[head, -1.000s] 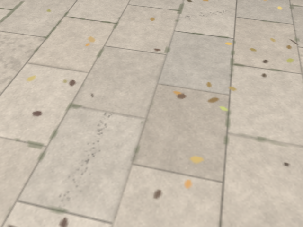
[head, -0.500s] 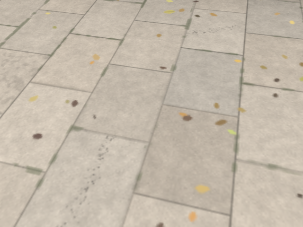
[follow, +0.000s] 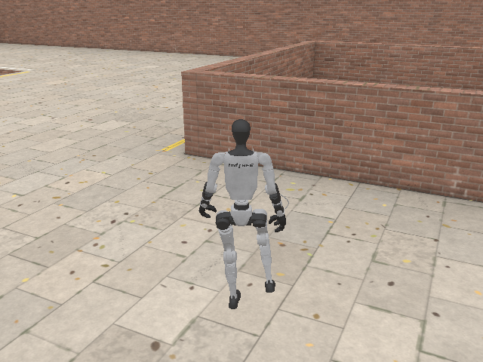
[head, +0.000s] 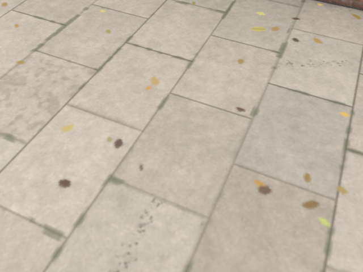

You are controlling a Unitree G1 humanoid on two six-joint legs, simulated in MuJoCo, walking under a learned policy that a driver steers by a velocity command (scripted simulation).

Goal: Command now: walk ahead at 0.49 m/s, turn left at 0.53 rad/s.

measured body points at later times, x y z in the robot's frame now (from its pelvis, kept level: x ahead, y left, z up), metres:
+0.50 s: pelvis +0.27 -0.05 +0.01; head +0.29 -0.06 +0.46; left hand +0.23 +0.22 -0.11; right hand +0.47 -0.27 -0.10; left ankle +0.32 +0.13 -0.67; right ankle +0.27 -0.15 -0.74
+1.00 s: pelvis +0.50 +0.04 +0.00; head +0.51 +0.05 +0.45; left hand +0.65 +0.31 -0.10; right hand +0.55 -0.24 -0.11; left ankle +0.46 +0.14 -0.74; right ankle +0.60 -0.13 -0.66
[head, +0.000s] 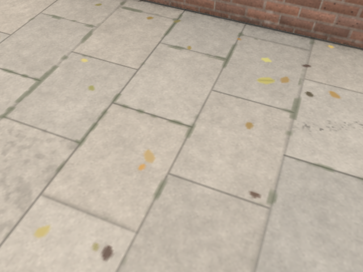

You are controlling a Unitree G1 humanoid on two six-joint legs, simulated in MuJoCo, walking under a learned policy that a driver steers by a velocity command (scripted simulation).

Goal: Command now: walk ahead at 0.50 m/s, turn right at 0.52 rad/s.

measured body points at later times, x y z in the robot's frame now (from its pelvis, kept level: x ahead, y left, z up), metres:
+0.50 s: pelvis +0.25 -0.09 +0.00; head +0.27 -0.11 +0.45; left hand +0.40 +0.15 -0.10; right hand +0.33 -0.39 -0.12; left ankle +0.38 +0.08 -0.66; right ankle +0.24 -0.16 -0.75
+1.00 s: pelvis +0.52 -0.07 -0.01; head +0.57 -0.05 +0.43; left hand +0.65 +0.21 -0.12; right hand +0.67 -0.34 -0.11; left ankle +0.59 +0.00 -0.75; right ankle +0.48 -0.23 -0.65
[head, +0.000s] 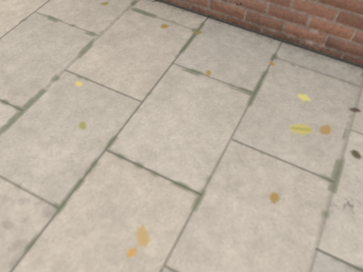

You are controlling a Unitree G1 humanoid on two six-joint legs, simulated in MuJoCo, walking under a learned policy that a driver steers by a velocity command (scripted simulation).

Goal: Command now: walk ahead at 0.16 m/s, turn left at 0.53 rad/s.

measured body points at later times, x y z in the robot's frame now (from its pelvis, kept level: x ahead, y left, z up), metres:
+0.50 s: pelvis +0.10 -0.05 +0.01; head +0.14 -0.06 +0.45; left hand +0.17 +0.26 -0.07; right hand +0.34 -0.28 -0.10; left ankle +0.03 +0.07 -0.64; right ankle +0.17 -0.16 -0.73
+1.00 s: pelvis +0.08 -0.01 +0.01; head +0.09 +0.05 +0.46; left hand +0.05 +0.32 -0.10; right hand +0.36 -0.16 -0.06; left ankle +0.04 +0.07 -0.73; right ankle +0.17 -0.14 -0.66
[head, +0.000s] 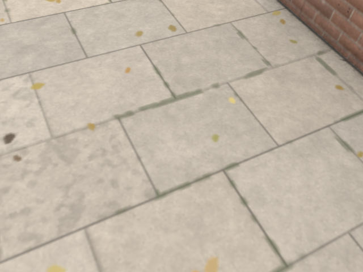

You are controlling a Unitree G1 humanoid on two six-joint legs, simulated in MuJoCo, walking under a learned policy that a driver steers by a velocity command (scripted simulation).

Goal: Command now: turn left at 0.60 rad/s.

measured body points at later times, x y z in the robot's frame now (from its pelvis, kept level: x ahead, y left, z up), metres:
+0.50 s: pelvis +0.00 -0.03 +0.00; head +0.03 -0.04 +0.45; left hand +0.08 +0.26 -0.10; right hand +0.20 -0.28 -0.11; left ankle -0.06 +0.12 -0.70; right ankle +0.03 -0.14 -0.74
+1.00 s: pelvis +0.12 -0.03 -0.02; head +0.14 -0.04 +0.43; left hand +0.21 +0.27 -0.09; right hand +0.22 -0.30 -0.14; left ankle -0.05 +0.09 -0.69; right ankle +0.18 -0.12 -0.74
